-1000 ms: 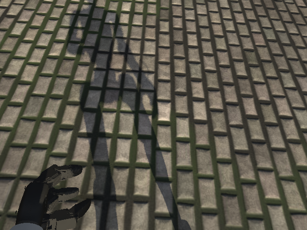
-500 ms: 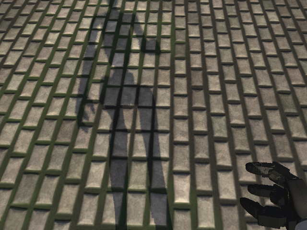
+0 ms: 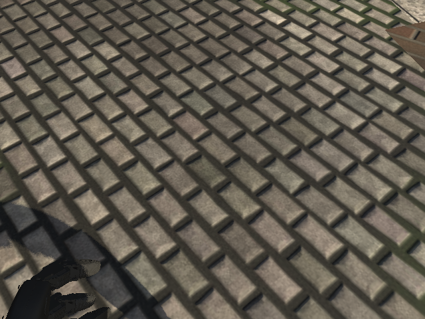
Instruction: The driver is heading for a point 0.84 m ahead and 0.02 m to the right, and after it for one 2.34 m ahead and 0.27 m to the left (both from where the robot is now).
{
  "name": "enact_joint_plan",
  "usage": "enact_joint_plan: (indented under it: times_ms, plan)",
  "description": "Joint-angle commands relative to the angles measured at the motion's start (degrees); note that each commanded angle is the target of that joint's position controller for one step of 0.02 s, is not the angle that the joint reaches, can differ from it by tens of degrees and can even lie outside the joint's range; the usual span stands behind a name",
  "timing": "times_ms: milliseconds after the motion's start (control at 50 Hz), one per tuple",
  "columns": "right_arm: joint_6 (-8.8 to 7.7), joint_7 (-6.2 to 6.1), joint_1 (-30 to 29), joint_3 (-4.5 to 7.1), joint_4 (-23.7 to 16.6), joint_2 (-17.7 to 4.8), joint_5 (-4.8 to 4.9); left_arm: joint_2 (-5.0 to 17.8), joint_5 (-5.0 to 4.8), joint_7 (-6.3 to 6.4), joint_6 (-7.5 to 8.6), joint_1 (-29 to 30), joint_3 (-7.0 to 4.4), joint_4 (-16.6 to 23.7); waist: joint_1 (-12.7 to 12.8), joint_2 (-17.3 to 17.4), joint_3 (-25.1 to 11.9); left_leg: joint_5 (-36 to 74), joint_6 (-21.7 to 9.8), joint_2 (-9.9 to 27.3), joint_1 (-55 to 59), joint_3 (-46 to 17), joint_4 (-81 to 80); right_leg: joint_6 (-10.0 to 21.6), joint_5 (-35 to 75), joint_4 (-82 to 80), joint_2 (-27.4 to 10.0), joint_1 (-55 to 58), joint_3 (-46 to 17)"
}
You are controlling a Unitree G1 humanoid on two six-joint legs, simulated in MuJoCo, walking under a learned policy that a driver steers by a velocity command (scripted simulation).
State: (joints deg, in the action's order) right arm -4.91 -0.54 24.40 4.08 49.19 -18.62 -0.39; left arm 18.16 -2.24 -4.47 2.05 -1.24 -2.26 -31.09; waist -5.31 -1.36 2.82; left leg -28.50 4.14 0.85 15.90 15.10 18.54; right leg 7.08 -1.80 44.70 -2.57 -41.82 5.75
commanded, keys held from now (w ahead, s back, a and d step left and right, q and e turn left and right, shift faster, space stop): w+e+shift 0.16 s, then w+shift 0.52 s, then w+q+shift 0.24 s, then q+shift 0.08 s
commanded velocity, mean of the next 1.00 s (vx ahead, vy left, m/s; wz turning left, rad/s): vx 0.99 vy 0.00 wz -0.24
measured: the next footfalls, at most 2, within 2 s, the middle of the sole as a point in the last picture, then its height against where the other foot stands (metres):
right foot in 0.02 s outside the picture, level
left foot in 0.48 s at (186, 253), level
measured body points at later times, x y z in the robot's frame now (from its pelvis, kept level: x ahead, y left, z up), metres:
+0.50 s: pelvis +0.46 +0.01 +0.01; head +0.48 +0.01 +0.46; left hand +0.57 +0.28 -0.11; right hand +0.61 -0.29 -0.04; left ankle +0.64 +0.09 -0.70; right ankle +0.21 -0.05 -0.67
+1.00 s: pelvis +0.87 -0.12 +0.01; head +0.91 -0.13 +0.46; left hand +1.20 +0.01 -0.02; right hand +0.75 -0.35 -0.12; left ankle +0.66 +0.08 -0.65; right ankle +0.98 -0.28 -0.70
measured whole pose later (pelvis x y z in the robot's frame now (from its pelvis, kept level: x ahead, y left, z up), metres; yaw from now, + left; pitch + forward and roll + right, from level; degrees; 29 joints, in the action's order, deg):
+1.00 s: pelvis +0.87 -0.12 +0.01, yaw -10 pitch +3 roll -1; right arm -2.7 -0.7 30.8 1.2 49.2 -13.7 0.6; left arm 13.3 0.6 -2.0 7.9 4.4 -0.4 -32.7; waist -6.2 1.8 2.0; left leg -29.8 -1.0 -0.3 -0.8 -9.8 46.0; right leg 0.0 -4.1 34.3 -0.4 -32.8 -0.8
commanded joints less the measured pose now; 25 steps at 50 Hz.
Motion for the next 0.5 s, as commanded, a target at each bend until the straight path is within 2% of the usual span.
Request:
enact_joint_plan:
  times_ms: [20, 40, 60, 80, 100, 120, 140, 160, 180, 200, 220, 260, 280, 300, 340, 380, 400, 420, 440, 460, 480, 500]
  plan:
    - [-0.34, -0.64, -11.2, 2.79, -8.34, -14.43, 0.41, 13.37, -0.54, 0.82, -0.76, -30.25, -6.57, -3.93, 22.58, 7.03, -11.98, 87.82, -6.53, 11.57, -27.55, -3.87, 37.9, 6.13, -1.38, -3.26, 6.46, 49.67, 0.47]
    - [-2.11, -0.39, -12.03, 0.2, -9.62, -5.13, -0.16, 16.55, -0.77, 2.21, -1.82, -32.1, -7.39, -6.04, 19.68, -12.44, -9.89, 16.6, -3.85, -1.93, -46.21, -4.32, 67.72, 9.96, 3.86, -7.2, -0.26, 62.16, -13.72]
    - [-5.04, 0.77, -1.37, -1.96, -14.81, -2.19, 1.28, 18.05, 1.29, 1.9, -0.09, -24.22, -5.77, -1.35, 8.25, -20.67, -25.21, -2.85, -3.88, -6.06, -64.33, -20.88, 80.61, 23.71, -24.74, -21.13, -13.35, 75.19, -54.16]
    - [-6.66, 1.32, -10.28, -1.05, -15.29, -8.79, 2.23, 12.22, 1.51, 2.11, 0.58, -25.59, -5.44, -0.38, 14.01, -8.08, -25.16, 4.93, -6.5, -2.0, -65.09, -26.15, 74.42, 18.94, -39.04, -29.01, -12.82, 70.95, -58.54]
    - [-6.69, 1.05, -15.22, -1.14, -17.28, -7.84, 3.51, 11.37, 2.13, 1.93, 1.75, -24.97, -5.07, -1.67, 11.43, -1.15, -12.4, 6.43, -6.71, -1.18, -66.47, -24.12, 68.48, 16.18, -35.28, -31.95, -11.53, 59.74, -54.73]
    - [-6.23, 0.35, -15.13, -1.57, -16.13, -6.43, 2.03, 9.72, 1.98, 1.71, 2.86, -21.28, -4.56, -1.74, 7.89, 7.21, -8.72, 8.52, -6.5, 1.89, -62.09, -24.67, 62.09, 14.2, -28.05, -30.96, -9.84, 50.07, -49.68]
    - [-5.43, 0.15, -13.33, -1.38, -15.1, -5.83, 0.69, 9.09, 2.16, 1.86, 3.17, -17.33, -4.18, -1.23, 4.8, 7.66, -5.68, 9.28, -5.6, 3.03, -56.7, -24.93, 57.78, 13.45, -21.53, -30.13, -6.78, 40.53, -43.92]
    - [-4.2, 0.42, -11.51, -1.06, -14.49, -6.21, 0.38, 8.17, 2.61, 2.29, 3.18, -15.06, -3.82, -0.86, 2.66, 4.98, -3.69, 9.58, -4.45, 3.69, -53.24, -25.32, 55.15, 13.64, -18.69, -30.78, -4.55, 33.75, -40.19]
    - [-3.24, 0.49, -10.85, -0.92, -13.98, -6.03, 0.24, 6.3, 2.12, 2.63, 3.09, -13.9, -3.24, -1.31, 1.87, 4.04, -1.99, 9.46, -3.4, 4.75, -52.03, -24.42, 51.34, 13.36, -16.61, -31.48, -3.52, 29.8, -36.31]
    - [-2.58, 0.46, -11.43, -1.13, -13.91, -5.09, -0.04, 4.89, 1.6, 3.13, 3.07, -14.1, -2.7, -2.1, 1.8, 3.51, -0.52, 9.96, -2.51, 5.74, -51.09, -23.14, 47.27, 12.84, -14.51, -31.87, -2.85, 26.1, -32.57]
    - [-2.29, 0.32, -14.38, -1.7, -14.93, -3.66, -0.62, 4.35, 1.38, 3.76, 3.09, -14.92, -2.45, -2.79, 3.0, 3.45, 1.16, 13.78, -1.53, 6.0, -50.69, -21.18, 43.06, 12.42, -11.48, -32.62, -1.69, 22.68, -28.86]
    - [-2.42, 0.77, -21.36, -3.08, -17.27, -0.26, -1.36, 3.87, 1.28, 4.88, 2.93, -16.05, -2.21, -4.41, 5.82, 1.62, 3.18, 27.95, -0.43, 5.39, -46.3, -18.2, 31.29, 10.36, -7.88, -32.82, 1.55, 16.48, -21.88]
    - [-2.64, 1.22, -23.6, -3.55, -17.78, 0.92, -1.33, 3.99, 1.12, 5.1, 2.85, -16.49, -2.25, -5.06, 7.19, 0.5, 3.14, 35.6, -0.45, 4.23, -41.5, -16.85, 25.21, 8.78, -8.17, -32.45, 2.76, 13.62, -19.27]
    - [-2.85, 1.55, -25.55, -3.58, -18.27, 1.03, -0.87, 4.78, 0.99, 5.01, 2.99, -18.28, -2.51, -5.86, 8.99, -0.11, 2.51, 40.79, -0.46, 2.99, -37.85, -15.76, 21.57, 7.92, -10.13, -33.21, 2.27, 12.88, -19.08]
    - [-3.02, 1.71, -28.0, -2.65, -19.31, -1.42, 0.73, 6.07, 0.28, 4.63, 3.44, -20.71, -2.94, -7.14, 10.81, -1.81, 2.57, 42.32, -0.89, 2.57, -37.99, -17.21, 15.88, 7.14, -13.09, -32.59, -0.31, 18.41, -21.2]
    - [-3.1, 1.84, -29.73, -1.86, -19.96, -3.41, 1.55, 5.75, -0.08, 4.7, 3.15, -22.58, -2.94, -8.78, 11.42, -2.32, 3.37, 39.35, -2.13, 3.1, -42.41, -18.45, 11.8, 6.35, -11.3, -30.16, -3.14, 28.23, -23.06]
    - [-3.16, 1.94, -28.98, -1.43, -19.86, -4.16, 1.71, 6.01, 0.19, 4.84, 2.63, -23.23, -3.06, -9.62, 10.8, -2.77, 3.41, 36.69, -2.86, 3.1, -43.91, -18.33, 11.22, 5.97, -7.15, -28.94, -4.88, 32.97, -23.68]
    - [-3.21, 1.99, -26.47, -0.87, -19.47, -4.96, 1.79, 6.62, 0.65, 4.89, 2.05, -23.15, -3.26, -10.15, 9.23, -3.67, 2.54, 32.77, -3.78, 2.69, -43.37, -17.67, 11.41, 5.27, 1.08, -26.72, -6.34, 36.99, -23.93]
    - [-3.2, 1.78, -21.19, 0.16, -18.55, -6.54, 1.94, 7.37, 1.48, 4.67, 1.56, -22.36, -3.37, -10.19, 6.11, -4.52, -0.65, 28.22, -5.1, 1.19, -38.79, -16.06, 12.07, 4.28, 14.78, -21.33, -6.31, 40.06, -23.33]
    - [-2.82, 1.23, -11.88, 1.52, -16.76, -8.53, 2.45, 7.62, 2.83, 4.25, 1.09, -20.78, -3.19, -9.98, 0.4, -4.98, -6.77, 24.62, -6.77, -0.38, -28.45, -13.55, 13.67, 2.77, 27.71, -10.5, -4.46, 39.42, -21.14]
    - [-2.16, 0.65, 2.87, 1.85, -14.19, -9.91, 2.06, 5.1, 3.98, 4.12, 1.06, -18.04, -2.02, -8.41, -6.76, -3.41, -16.33, 18.43, -8.59, 5.12, -8.15, -19.42, 19.86, 0.94, 23.81, 9.32, -2.57, 27.45, -19.24]
    - [-1.93, 1.6, 6.67, 3.04, -11.51, -16.01, 0.24, -4.76, 1.09, 3.67, 2.57, -31.5, 0.46, -7.94, 1.1, 25.73, -26.22, -8.24, -19.74, 18.91, 11.25, -54.38, 7.39, -3.39, -18.25, 34.42, 8.05, 6.41, -15.07]
Velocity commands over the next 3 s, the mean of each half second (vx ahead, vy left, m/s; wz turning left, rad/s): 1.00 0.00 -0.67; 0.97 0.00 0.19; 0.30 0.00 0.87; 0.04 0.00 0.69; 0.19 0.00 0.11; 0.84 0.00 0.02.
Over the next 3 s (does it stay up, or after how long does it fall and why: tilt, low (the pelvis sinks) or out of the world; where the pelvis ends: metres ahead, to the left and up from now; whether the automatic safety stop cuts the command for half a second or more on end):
stays up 1.54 -0.01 0.02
